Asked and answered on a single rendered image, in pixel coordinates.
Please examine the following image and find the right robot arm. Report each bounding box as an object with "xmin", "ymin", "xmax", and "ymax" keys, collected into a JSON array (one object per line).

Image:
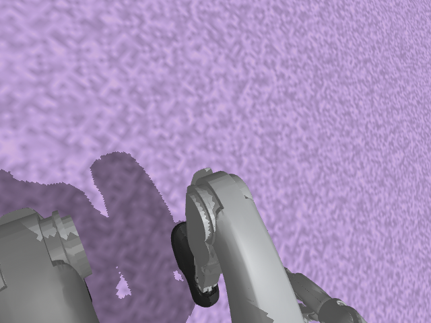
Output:
[{"xmin": 318, "ymin": 298, "xmax": 367, "ymax": 323}]

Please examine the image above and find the right robot foot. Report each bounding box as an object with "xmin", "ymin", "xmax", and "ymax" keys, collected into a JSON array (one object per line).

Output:
[{"xmin": 171, "ymin": 222, "xmax": 220, "ymax": 308}]

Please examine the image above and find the right robot hand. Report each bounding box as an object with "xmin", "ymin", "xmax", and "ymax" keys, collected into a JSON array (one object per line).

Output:
[{"xmin": 284, "ymin": 267, "xmax": 332, "ymax": 323}]

